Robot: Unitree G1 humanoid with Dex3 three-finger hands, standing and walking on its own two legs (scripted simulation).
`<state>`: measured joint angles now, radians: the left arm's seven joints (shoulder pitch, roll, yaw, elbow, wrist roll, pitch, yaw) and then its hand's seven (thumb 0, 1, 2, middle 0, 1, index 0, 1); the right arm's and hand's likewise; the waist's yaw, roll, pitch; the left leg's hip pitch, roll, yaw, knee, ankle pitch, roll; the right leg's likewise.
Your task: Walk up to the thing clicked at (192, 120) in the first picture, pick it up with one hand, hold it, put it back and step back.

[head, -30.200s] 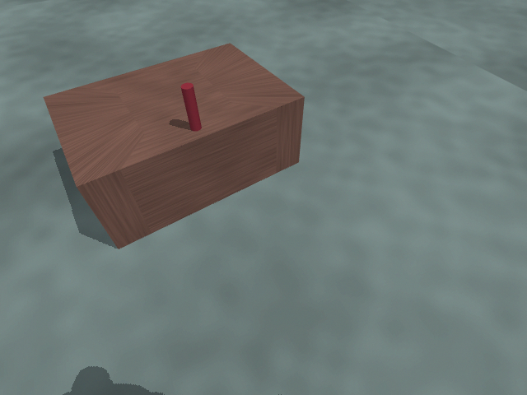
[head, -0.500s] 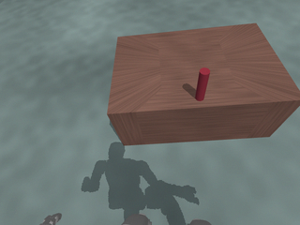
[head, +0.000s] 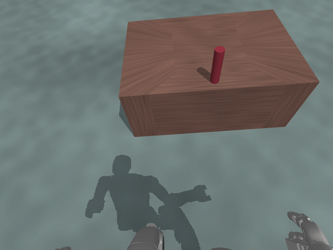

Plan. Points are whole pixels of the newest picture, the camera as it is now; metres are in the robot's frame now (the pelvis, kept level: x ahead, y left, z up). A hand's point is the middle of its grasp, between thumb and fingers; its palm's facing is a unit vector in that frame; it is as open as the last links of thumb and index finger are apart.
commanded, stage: step back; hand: right
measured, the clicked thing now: (216, 66) +0.92 -0.19 -0.23
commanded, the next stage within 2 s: stand in 1.48 s
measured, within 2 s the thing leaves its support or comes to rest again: neither
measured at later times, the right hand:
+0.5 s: hand out of the picture -0.03 -0.23 -0.13, palm faces -0.10 +0.92 -0.39, open 7.4 cm
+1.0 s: hand out of the picture -0.05 -0.22 -0.13, palm faces -0.04 +0.94 -0.35, open 7.4 cm
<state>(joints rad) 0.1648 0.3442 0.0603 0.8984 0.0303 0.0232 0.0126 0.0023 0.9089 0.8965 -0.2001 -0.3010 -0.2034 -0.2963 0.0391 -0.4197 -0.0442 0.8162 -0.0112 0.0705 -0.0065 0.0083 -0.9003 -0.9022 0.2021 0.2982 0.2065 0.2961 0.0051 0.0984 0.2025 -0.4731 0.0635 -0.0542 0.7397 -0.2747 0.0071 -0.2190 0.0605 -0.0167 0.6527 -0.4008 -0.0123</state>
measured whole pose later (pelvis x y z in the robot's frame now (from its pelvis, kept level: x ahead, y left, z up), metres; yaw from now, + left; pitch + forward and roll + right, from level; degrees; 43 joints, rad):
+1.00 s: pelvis -0.13 +0.03 +0.02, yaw +0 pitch -3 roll +0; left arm 0.20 0.39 0.06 0.99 0.02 0.00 -0.01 0.00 0.91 0.90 -0.20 -0.30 -0.20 -0.30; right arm 0.18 -0.33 -0.04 0.98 -0.04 -0.02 0.02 0.01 -0.90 -0.90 0.20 0.30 0.21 0.30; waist 0.02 -0.02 0.07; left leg -0.26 -0.01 0.02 0.54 -0.24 0.03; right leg -0.28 -0.02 0.04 0.80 -0.52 -0.03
